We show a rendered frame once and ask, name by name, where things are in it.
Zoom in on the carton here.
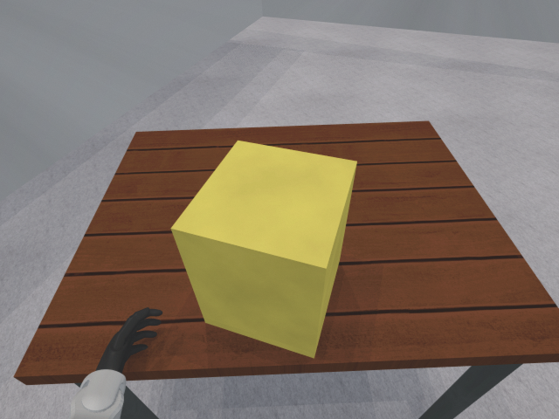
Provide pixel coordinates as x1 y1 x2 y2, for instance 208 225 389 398
171 141 357 358

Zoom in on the robot left forearm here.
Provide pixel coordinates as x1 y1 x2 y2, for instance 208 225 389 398
69 369 126 419

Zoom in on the left robot hand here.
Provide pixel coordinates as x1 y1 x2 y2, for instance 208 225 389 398
96 307 162 373

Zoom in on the table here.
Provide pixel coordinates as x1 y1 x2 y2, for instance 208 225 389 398
14 121 559 419

